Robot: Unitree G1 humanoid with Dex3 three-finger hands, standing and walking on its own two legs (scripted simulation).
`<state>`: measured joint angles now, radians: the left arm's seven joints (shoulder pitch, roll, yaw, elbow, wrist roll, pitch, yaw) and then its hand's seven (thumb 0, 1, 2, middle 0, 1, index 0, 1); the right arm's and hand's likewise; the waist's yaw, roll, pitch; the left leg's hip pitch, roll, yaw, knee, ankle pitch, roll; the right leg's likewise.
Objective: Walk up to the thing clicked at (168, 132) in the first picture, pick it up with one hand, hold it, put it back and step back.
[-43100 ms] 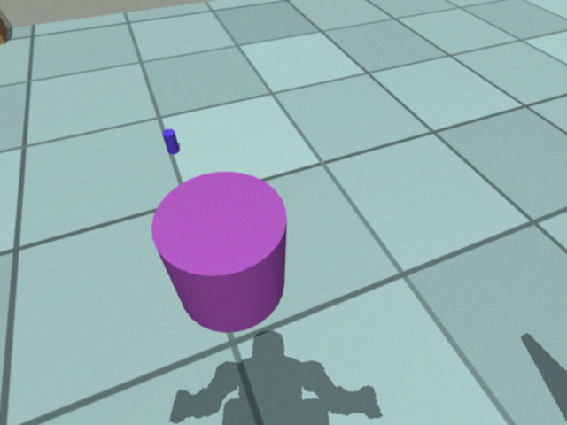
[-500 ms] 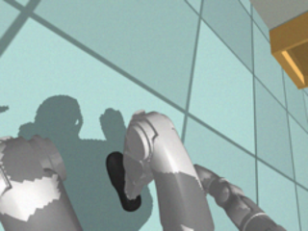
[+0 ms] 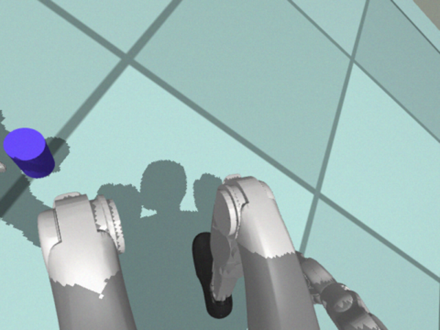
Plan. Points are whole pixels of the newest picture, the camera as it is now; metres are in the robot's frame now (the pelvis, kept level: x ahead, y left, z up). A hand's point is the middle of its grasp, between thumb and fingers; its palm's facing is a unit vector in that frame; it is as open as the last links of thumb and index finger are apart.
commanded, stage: home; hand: left
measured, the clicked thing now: (32, 155) +0.43 +0.27 -0.25
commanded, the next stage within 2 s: none
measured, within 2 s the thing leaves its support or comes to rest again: neither
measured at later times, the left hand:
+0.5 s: hand out of the picture +0.29 +0.34 +0.05, palm faces +0.28 -0.84 -0.46, open 17.4 cm
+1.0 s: hand out of the picture +0.24 +0.25 +0.26, palm faces +0.34 -0.87 -0.34, open 17.6 cm
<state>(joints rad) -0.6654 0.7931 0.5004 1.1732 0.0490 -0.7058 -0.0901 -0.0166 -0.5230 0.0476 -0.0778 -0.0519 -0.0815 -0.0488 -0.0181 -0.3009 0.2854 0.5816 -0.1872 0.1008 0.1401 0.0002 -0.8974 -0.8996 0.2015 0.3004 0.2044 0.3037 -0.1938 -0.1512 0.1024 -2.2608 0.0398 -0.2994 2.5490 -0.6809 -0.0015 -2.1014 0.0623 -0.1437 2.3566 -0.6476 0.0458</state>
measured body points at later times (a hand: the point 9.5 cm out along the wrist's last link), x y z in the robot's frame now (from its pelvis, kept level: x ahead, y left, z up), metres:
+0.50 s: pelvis +0.01 -0.02 +0.14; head +0.20 +0.05 +0.55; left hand +0.28 +0.38 +0.08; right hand +0.22 -0.24 +0.02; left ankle +0.08 +0.13 -0.27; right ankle +0.13 -0.14 -0.27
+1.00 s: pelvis +0.08 -0.01 +0.35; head +0.16 +0.03 +0.80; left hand +0.22 +0.30 +0.28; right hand +0.29 -0.22 +0.27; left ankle +0.08 +0.13 -0.27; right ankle +0.13 -0.14 -0.27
